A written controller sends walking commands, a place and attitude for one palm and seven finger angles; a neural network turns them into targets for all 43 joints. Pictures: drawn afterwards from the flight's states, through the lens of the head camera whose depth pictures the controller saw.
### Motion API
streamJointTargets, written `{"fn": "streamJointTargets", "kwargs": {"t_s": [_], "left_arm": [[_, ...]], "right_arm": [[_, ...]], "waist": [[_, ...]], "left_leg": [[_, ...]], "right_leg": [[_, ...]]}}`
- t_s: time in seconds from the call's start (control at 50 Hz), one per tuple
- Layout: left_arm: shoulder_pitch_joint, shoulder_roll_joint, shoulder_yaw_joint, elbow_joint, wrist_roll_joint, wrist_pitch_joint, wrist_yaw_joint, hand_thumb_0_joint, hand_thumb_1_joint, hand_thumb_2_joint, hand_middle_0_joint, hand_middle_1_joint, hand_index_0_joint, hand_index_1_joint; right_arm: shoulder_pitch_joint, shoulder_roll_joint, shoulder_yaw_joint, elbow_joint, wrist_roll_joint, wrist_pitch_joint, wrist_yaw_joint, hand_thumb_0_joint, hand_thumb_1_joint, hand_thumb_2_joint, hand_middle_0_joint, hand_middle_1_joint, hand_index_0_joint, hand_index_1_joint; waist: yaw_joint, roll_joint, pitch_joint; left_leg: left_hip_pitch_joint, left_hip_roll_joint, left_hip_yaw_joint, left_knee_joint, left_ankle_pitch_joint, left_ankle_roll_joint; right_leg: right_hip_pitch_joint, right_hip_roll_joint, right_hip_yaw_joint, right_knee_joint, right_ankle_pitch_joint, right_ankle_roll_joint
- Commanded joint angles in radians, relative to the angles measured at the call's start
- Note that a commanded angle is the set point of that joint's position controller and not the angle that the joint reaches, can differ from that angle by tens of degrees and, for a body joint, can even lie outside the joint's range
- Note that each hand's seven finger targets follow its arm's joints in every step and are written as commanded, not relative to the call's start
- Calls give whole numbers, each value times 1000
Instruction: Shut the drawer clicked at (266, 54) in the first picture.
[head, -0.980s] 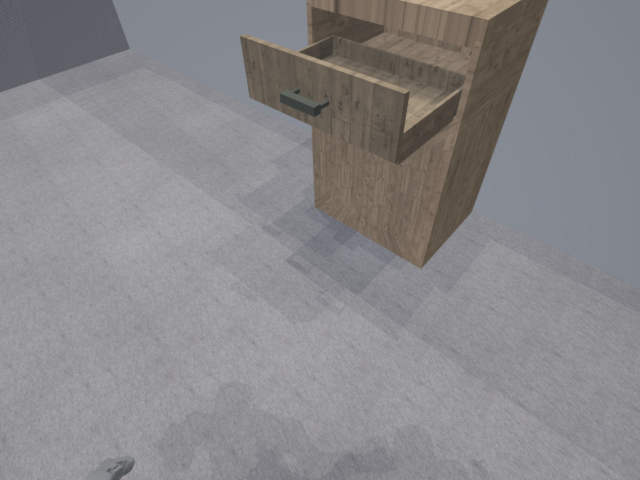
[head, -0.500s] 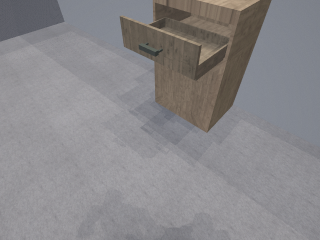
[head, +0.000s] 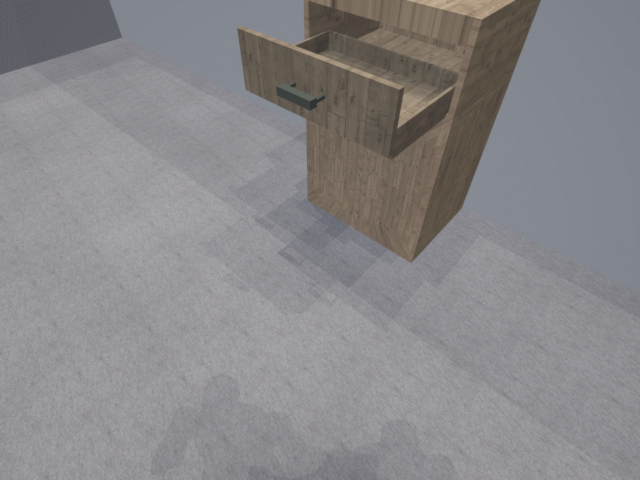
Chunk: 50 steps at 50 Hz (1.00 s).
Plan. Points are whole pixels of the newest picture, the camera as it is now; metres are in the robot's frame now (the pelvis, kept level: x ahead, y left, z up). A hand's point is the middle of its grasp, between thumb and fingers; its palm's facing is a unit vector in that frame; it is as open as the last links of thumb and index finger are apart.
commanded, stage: look at it before walking up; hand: left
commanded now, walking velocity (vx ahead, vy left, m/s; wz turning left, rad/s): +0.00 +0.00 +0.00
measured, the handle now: (301, 93) +1.01 +0.11 -0.01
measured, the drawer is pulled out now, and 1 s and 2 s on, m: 0.30 0.30 0.30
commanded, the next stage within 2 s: walk to a spot facing it in 0.56 s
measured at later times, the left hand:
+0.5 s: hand out of the picture +0.08 +0.24 -0.16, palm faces -0.04 -0.94 -0.33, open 7.4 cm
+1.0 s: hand out of the picture +0.05 +0.23 -0.18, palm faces +0.12 -0.96 -0.27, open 7.4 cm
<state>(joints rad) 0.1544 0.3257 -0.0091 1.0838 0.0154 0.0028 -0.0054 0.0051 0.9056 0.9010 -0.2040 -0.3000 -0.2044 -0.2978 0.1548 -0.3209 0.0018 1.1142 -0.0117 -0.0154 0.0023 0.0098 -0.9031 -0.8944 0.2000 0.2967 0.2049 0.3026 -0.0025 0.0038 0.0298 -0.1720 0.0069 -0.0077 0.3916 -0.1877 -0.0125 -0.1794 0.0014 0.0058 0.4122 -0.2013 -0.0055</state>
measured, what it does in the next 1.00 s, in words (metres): stands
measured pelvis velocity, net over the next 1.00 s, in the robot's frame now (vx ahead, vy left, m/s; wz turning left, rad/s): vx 0.00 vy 0.01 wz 0.15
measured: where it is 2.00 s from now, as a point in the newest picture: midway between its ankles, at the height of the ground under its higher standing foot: outside the picture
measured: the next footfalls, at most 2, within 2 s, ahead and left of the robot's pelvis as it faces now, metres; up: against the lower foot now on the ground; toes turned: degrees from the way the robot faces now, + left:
right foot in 1.54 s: +0.22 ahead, -0.05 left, +0.00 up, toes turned +23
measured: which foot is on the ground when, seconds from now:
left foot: down 0.00-1.00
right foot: down 0.00-1.00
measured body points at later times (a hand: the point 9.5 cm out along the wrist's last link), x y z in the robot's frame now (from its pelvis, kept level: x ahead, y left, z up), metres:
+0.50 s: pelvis +0.01 +0.00 +0.00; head +0.02 +0.00 +0.45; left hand +0.08 +0.29 -0.13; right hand +0.09 -0.29 -0.14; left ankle +0.02 +0.13 -0.74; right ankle +0.02 -0.12 -0.74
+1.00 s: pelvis +0.00 +0.01 -0.01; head +0.03 +0.03 +0.44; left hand +0.05 +0.28 -0.16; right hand +0.09 -0.25 -0.15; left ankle +0.00 +0.12 -0.72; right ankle +0.02 -0.11 -0.74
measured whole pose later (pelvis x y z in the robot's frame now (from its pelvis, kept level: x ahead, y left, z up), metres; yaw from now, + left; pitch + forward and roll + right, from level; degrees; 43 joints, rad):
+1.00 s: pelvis +0.00 +0.01 -0.01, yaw +9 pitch -1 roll -1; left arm 0.17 0.26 0.02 0.96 0.03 0.03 0.02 0.00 0.90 0.90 -0.20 -0.30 -0.20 -0.30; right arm 0.19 -0.26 -0.03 1.03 -0.01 0.04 0.01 0.01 -0.91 -0.89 0.20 0.30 0.20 0.30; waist -0.01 -0.01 0.09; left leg -0.34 0.01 0.04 0.76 -0.44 -0.02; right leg -0.21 -0.07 -0.12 0.55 -0.31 0.01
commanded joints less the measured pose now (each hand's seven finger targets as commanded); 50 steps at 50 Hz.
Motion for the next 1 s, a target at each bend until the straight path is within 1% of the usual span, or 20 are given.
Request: {"fn": "streamJointTargets", "kwargs": {"t_s": [0.0, 0.12, 0.14, 0.28, 0.42, 0.5, 0.64, 0.68, 0.74, 0.76, 0.8, 0.82, 0.84, 0.86, 0.88, 0.9, 0.92, 0.94, 0.96, 0.98], "left_arm": [[-21, 200, 45, -59, -4, -27, 16, 0, 900, 900, -200, -300, -200, -300], [-23, 200, 44, -58, -3, -29, 17, 0, 900, 900, -200, -300, -200, -300], [-24, 198, 44, -58, -3, -30, 17, 0, 900, 900, -200, -300, -200, -300], [-27, 200, 43, -58, -3, -28, 16, 0, 900, 900, -200, -300, -200, -300], [-21, 200, 42, -54, -3, -28, 16, 0, 900, 900, -200, -300, -200, -300], [-18, 202, 43, -54, -3, -31, 17, 0, 900, 900, -200, -300, -200, -300], [-11, 198, 44, -53, -5, -33, 20, 0, 900, 900, -200, -300, -200, -300], [-18, 204, 49, -61, -5, -27, 20, 0, 900, 900, -200, -300, -200, -300], [37, 122, 44, -65, -5, 1, 31, 0, 900, 900, -200, -300, -200, -300], [47, 126, 48, -71, -6, 8, 32, 0, 900, 900, -200, -300, -200, -300], [62, 150, 64, -95, -2, 15, 35, 0, 900, 900, -200, -300, -200, -300], [71, 165, 72, -109, -1, 16, 36, 0, 900, 900, -200, -300, -200, -300], [77, 175, 79, -126, 2, 17, 38, 0, 900, 900, -200, -300, -200, -300], [80, 176, 85, -139, 7, 15, 41, 0, 900, 900, -200, -300, -200, -300], [76, 168, 88, -150, 13, 12, 44, 0, 900, 900, -200, -300, -200, -300], [52, 162, 89, -167, 16, 11, 49, 0, 900, 900, -200, -300, -200, -300], [28, 157, 90, -180, 18, 9, 48, 0, 900, 900, -200, -300, -200, -300], [17, 158, 92, -190, 17, 8, 45, 0, 900, 900, -200, -300, -200, -300], [19, 154, 95, -195, 14, 9, 43, 0, 900, 900, -200, -300, -200, -300], [32, 146, 97, -192, 5, 11, 39, 0, 900, 900, -200, -300, -200, -300]], "right_arm": [[-39, -199, -41, -56, 3, -22, -18, 0, -900, -900, 200, 300, 200, 300], [-47, -200, -41, -58, 3, -24, -19, 0, -900, -900, 200, 300, 200, 300], [-51, -200, -42, -57, 3, -24, -19, 0, -900, -900, 200, 300, 200, 300], [-61, -201, -39, -57, 4, -21, -18, 0, -900, -900, 200, 300, 200, 300], [-67, -200, -38, -56, 4, -21, -19, 0, -900, -900, 200, 300, 200, 300], [-62, -200, -37, -54, 5, -21, -20, 0, -900, -900, 200, 300, 200, 300], [-58, -193, -34, -49, 5, -20, -21, 0, -900, -900, 200, 300, 200, 300], [-57, -198, -38, -55, 4, -15, -19, 0, -900, -900, 200, 300, 200, 300], [-15, -101, -24, -65, 2, 8, -14, 0, -900, -900, 200, 300, 200, 300], [-12, -99, -26, -73, 2, 15, -13, 0, -900, -900, 200, 300, 200, 300], [-6, -98, -35, -100, 1, 27, -12, 0, -900, -900, 200, 300, 200, 300], [-4, -95, -42, -117, 1, 31, -11, 0, -900, -900, 200, 300, 200, 300], [-5, -86, -49, -132, 0, 37, -11, 0, -900, -900, 200, 300, 200, 300], [-10, -77, -55, -146, -1, 41, -12, 0, -900, -900, 200, 300, 200, 300], [-15, -75, -61, -152, 0, 42, -10, 0, -900, -900, 200, 300, 200, 300], [0, -70, -65, -159, 4, 41, -7, 0, -900, -900, 200, 300, 200, 300], [12, -49, -66, -162, 8, 38, -1, 0, -900, -900, 200, 300, 200, 300], [38, -35, -65, -163, 11, 36, 5, 0, -900, -900, 200, 300, 200, 300], [65, -28, -65, -160, 10, 33, 8, 0, -900, -900, 200, 300, 200, 300], [108, -28, -64, -152, 4, 31, 8, 0, -900, -900, 200, 300, 200, 300]], "waist": [[4, -2, -44], [4, -9, -63], [4, 3, -62], [4, -7, -38], [4, 8, -54], [4, -19, -71], [5, -16, -69], [5, -6, -51], [14, -8, -35], [19, -22, -25], [26, -67, -32], [30, -110, -41], [36, -167, -37], [42, -216, -24], [44, -202, -14], [28, -190, -15], [13, -166, -9], [1, -170, -34], [-8, -153, -56], [-25, -127, -89]], "left_leg": [[13, 110, -104, -80, 65, 39], [35, 113, -96, -75, 115, 38], [35, 112, -95, -76, 113, 38], [32, 110, -95, -87, 96, 36], [53, 112, -90, -86, 116, 36], [67, 114, -87, -79, 148, 33], [68, 113, -83, -81, 161, 30], [34, 107, -89, -65, 168, 31], [-51, 93, -79, -1, 183, 20], [-83, 83, -78, 25, 169, 19], [-149, 60, -63, 105, 125, 15], [-171, 40, -37, 182, 85, 9], [-205, 19, -9, 286, -58, 1], [-247, 11, 8, 401, -258, -6], [-264, 20, 5, 500, -316, -8], [-262, 41, 1, 523, -344, -10], [-240, 54, 6, 467, -343, -14], [-212, 53, 26, 377, -302, -17], [-161, 45, 56, 272, -208, -19], [-55, 28, 80, 164, -81, -14]], "right_leg": [[-7, -106, 113, -81, 15, -29], [11, -114, 106, -76, 81, -28], [11, -113, 108, -77, 82, -28], [6, -112, 110, -88, 71, -25], [14, -112, 111, -89, 92, -25], [29, -115, 110, -87, 140, -27], [47, -119, 109, -91, 169, -28], [49, -123, 90, -70, 158, -24], [51, -142, 67, -17, 149, -7], [51, -153, 71, -12, 133, -9], [63, -207, 97, -20, 111, -36], [62, -257, 126, -38, 117, -64], [59, -316, 160, -64, 149, -111], [51, -374, 190, -81, 215, -165], [38, -392, 183, -82, 282, -196], [31, -403, 152, -64, 342, -209], [30, -386, 97, -22, 410, -196], [48, -366, 43, 28, 441, -167], [44, -350, 5, 84, 435, -133], [4, -317, -46, 137, 313, -82]]}}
